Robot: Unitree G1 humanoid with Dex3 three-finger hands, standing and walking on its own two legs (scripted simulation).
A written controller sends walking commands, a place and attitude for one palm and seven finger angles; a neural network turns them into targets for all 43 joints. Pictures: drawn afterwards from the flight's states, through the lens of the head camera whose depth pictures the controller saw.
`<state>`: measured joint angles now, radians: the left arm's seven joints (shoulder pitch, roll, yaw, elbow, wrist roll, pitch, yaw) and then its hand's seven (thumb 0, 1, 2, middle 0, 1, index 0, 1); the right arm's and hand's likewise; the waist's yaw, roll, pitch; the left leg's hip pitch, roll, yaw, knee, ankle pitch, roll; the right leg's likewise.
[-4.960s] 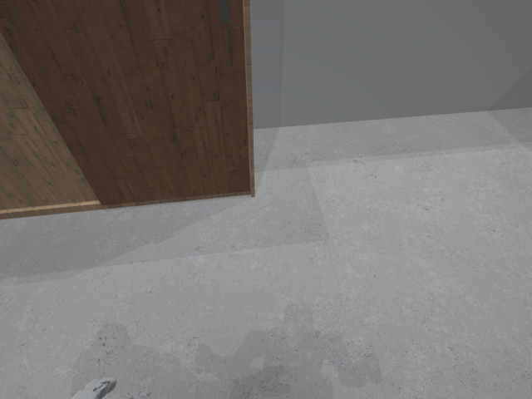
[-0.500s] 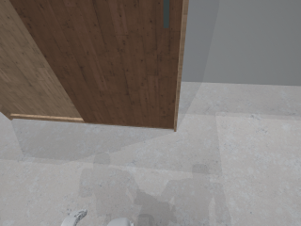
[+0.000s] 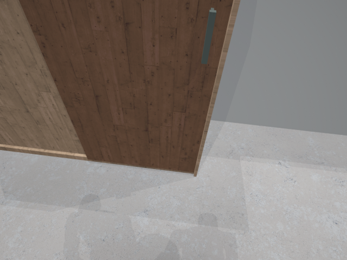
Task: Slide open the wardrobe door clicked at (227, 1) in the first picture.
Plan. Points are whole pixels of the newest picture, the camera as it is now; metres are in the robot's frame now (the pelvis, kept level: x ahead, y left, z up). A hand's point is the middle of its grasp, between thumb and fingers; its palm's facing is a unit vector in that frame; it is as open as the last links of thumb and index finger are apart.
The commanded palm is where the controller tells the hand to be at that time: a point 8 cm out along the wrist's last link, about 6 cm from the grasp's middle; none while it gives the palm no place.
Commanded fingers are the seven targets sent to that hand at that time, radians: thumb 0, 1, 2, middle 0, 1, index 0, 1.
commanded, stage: take the last steps up to it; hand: right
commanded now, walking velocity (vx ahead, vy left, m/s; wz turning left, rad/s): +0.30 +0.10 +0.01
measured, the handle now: (208, 36) +0.77 -0.06 +0.18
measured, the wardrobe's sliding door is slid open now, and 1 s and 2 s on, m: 0.00 0.00 0.00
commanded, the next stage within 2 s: come to a stop and stand still in 0.66 s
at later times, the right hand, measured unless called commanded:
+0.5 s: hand out of the picture +0.18 -0.19 -0.18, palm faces +0.04 +0.99 -0.15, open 7.4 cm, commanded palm none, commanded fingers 0.00 -0.90 -0.90 0.20 0.30 0.20 0.30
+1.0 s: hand (212, 188) +0.39 -0.12 -0.17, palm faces +0.02 +0.97 -0.23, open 7.2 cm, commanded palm none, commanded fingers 0.00 -0.90 -0.90 0.20 0.30 0.20 0.30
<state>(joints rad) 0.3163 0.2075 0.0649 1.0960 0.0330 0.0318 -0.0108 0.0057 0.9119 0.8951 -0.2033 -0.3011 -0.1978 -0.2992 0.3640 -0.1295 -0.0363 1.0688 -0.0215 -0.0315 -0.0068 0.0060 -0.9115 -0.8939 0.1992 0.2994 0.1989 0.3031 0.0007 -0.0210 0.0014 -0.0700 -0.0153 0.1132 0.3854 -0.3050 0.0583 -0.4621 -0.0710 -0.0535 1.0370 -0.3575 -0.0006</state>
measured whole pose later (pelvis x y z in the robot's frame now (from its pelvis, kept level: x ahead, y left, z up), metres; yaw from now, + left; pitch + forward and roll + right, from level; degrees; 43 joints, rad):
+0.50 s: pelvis +0.18 -0.02 +0.00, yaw +2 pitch -1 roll +1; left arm 0.22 0.15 0.06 1.04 0.02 -0.07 0.03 -0.03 0.96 0.89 -0.21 -0.30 -0.20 -0.30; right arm 0.32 -0.17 -0.07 1.08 -0.04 0.00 0.01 0.01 -0.91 -0.89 0.20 0.30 0.20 0.30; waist -0.02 0.04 0.02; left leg -0.50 0.10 0.04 1.14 -0.27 0.00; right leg -0.21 -0.04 -0.19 0.47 -0.24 -0.05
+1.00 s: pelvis +0.31 +0.06 -0.01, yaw +1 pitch -1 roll +0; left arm 0.22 0.17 0.06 1.06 0.01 0.04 0.02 0.00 0.91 0.90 -0.20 -0.30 -0.20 -0.30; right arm 0.15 -0.14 -0.05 1.02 -0.03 -0.01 -0.03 0.00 -0.94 -0.89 0.20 0.30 0.20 0.30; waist 0.00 -0.04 0.09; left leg -0.29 0.07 0.16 0.51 -0.21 0.03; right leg -0.41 -0.02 -0.06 0.96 -0.48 0.04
